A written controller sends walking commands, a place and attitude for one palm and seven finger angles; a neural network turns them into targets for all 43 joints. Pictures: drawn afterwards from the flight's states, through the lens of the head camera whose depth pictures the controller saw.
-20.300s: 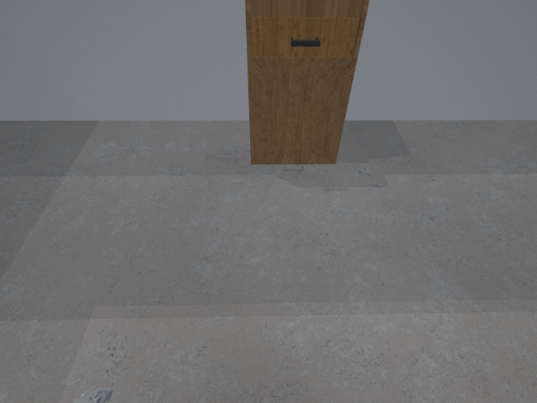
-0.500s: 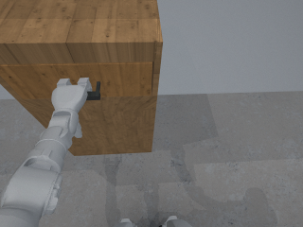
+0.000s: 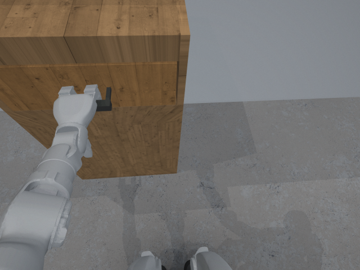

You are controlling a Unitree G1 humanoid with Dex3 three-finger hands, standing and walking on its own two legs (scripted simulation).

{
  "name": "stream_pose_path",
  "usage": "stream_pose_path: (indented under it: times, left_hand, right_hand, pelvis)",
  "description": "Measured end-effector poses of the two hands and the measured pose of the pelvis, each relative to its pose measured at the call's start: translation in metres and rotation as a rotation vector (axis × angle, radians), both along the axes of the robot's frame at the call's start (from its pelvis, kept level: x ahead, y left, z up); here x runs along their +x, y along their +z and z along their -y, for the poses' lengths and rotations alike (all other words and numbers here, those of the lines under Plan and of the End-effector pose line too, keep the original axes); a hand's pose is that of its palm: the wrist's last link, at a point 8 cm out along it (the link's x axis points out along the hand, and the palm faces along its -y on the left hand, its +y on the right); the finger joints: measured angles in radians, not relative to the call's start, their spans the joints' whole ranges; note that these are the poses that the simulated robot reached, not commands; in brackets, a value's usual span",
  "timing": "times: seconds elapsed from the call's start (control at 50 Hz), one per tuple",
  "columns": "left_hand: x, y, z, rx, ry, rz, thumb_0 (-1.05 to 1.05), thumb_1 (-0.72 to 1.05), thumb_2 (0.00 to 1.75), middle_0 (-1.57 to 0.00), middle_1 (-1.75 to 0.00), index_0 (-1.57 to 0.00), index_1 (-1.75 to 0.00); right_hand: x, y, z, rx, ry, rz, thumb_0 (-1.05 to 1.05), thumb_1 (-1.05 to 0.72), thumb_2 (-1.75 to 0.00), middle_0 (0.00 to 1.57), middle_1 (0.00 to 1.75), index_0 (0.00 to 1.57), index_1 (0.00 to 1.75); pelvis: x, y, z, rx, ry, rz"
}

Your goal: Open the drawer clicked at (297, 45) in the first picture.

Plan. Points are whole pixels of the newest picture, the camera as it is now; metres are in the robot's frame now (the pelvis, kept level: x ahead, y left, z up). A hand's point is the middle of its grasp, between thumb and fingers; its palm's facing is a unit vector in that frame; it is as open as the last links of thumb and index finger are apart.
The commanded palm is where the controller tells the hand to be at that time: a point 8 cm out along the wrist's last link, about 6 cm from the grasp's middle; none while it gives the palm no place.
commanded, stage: lower the fingers behind the handle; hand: left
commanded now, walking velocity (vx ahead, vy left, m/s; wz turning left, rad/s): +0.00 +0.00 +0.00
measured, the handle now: (86, 99) +0.52 +0.21 +0.01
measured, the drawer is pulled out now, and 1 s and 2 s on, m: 0.00 0.00 0.10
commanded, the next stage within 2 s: close the thumb around the handle in 0.26 s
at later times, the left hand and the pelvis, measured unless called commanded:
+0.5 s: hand (84, 123) +0.47 +0.22 -0.02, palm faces -0.05 -0.04 -1.00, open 13.4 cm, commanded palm +0.45 +0.21 +0.03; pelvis +0.00 +0.01 +0.00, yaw +0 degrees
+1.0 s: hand (83, 122) +0.47 +0.22 -0.02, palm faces -0.05 -0.04 -1.00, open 5.5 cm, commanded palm +0.45 +0.21 +0.03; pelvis +0.00 +0.01 +0.00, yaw +0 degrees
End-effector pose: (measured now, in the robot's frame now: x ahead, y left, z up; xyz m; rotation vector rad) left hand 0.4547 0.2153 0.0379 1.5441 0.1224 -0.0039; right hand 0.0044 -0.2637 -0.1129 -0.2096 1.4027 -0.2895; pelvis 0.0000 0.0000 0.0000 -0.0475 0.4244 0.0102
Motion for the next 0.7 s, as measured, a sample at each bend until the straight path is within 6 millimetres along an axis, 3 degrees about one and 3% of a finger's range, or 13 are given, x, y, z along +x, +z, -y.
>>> stream_pose_path:
  times: [0.44, 0.56, 0.7]
  left_hand:
    - [-0.004, -0.001, -0.002, -0.011, -0.018, 0.035, 0.0, -0.48, 0.31, -0.27, -1.2, -0.32, -1.2]
    - [-0.004, 0.0, -0.002, -0.024, -0.01, 0.021, 0.0, -0.32, 0.37, -0.29, -1.22, -0.33, -1.22]
    - [-0.007, 0.001, -0.003, -0.013, -0.031, 0.018, 0.0, 0.0, 0.51, -0.3, -1.25, -0.36, -1.25]
  right_hand:
    - [0.02, 0.002, -0.005, -0.004, 0.019, 0.026, 0.01, -0.91, -0.9, 0.2, 0.3, 0.2, 0.3]
    - [0.02, 0.003, -0.009, 0.003, 0.014, 0.027, 0.01, -0.91, -0.9, 0.2, 0.3, 0.2, 0.3]
    - [0.017, 0.004, -0.01, 0.002, 0.008, 0.023, 0.01, -0.91, -0.9, 0.2, 0.3, 0.2, 0.3]
  pelvis:
    - [0.004, 0.001, -0.008, -0.01, 0.005, 0.006]
    - [0.005, 0.003, -0.009, -0.009, 0.0, 0.014]
    - [0.006, 0.004, -0.01, -0.01, -0.001, 0.019]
